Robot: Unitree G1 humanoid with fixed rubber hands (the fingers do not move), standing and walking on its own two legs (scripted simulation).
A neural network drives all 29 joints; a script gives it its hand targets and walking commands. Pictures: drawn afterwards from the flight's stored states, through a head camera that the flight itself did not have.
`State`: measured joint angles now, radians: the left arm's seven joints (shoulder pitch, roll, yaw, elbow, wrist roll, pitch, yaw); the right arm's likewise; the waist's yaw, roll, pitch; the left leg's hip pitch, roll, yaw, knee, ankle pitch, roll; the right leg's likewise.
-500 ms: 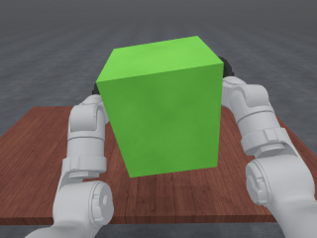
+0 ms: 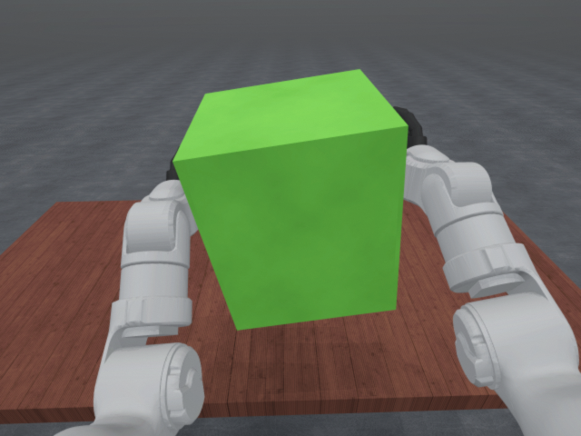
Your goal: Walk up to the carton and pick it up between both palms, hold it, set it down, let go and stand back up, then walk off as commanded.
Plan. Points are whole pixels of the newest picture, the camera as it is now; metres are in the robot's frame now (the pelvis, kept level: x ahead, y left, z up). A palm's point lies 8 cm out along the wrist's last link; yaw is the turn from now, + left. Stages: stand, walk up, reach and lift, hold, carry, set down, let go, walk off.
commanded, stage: hold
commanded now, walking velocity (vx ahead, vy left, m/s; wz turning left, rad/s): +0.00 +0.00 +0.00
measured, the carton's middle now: (298, 199) +0.36 -0.01 +0.25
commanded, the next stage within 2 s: none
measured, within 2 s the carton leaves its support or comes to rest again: neither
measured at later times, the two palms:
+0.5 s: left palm (182, 193) +0.37 +0.14 +0.26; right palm (410, 158) +0.38 -0.16 +0.29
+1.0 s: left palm (179, 193) +0.37 +0.15 +0.26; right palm (407, 159) +0.37 -0.15 +0.29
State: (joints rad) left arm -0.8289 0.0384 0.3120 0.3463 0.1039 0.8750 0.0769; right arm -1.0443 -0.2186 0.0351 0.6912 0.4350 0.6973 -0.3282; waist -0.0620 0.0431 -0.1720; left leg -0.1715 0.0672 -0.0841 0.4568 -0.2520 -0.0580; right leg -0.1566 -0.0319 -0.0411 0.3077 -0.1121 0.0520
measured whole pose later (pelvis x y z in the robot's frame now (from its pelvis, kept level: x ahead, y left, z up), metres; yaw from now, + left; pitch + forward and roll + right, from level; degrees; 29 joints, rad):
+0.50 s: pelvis -0.01 -0.01 +0.00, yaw +0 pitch +0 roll -2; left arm -0.90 0.06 0.32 0.45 0.10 0.85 0.08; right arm -1.11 -0.21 -0.01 0.80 0.39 0.68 -0.30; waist -0.05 0.02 -0.19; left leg -0.21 0.07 -0.09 0.44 -0.23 -0.06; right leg -0.21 -0.03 -0.04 0.33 -0.10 0.04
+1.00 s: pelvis +0.00 +0.00 +0.00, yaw +0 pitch -2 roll -2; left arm -0.84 0.03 0.33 0.36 0.11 0.88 0.08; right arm -1.07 -0.21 0.01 0.73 0.43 0.71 -0.32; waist -0.06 0.03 -0.17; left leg -0.16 0.06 -0.08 0.45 -0.25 -0.06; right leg -0.15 -0.03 -0.04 0.30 -0.11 0.05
